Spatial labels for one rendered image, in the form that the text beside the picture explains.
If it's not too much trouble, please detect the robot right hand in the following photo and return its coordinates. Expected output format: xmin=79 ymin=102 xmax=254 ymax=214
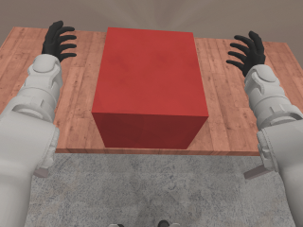
xmin=226 ymin=30 xmax=266 ymax=77

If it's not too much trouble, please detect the right robot forearm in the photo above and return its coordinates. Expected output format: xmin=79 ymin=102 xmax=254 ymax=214
xmin=244 ymin=64 xmax=303 ymax=131

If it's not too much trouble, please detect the robot left hand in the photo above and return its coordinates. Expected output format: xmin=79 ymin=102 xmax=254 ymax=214
xmin=41 ymin=20 xmax=77 ymax=62

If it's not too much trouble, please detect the carton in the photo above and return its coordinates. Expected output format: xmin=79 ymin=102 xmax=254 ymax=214
xmin=91 ymin=26 xmax=209 ymax=149

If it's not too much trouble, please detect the robot left upper arm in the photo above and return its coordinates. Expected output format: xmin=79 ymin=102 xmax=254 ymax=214
xmin=0 ymin=111 xmax=60 ymax=227

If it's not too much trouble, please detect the table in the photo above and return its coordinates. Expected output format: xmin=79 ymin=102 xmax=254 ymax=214
xmin=0 ymin=26 xmax=303 ymax=180

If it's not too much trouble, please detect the left robot forearm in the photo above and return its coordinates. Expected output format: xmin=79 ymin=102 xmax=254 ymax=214
xmin=0 ymin=54 xmax=63 ymax=129

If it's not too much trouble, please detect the robot right upper arm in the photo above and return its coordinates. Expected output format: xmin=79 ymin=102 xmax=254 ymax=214
xmin=257 ymin=119 xmax=303 ymax=227

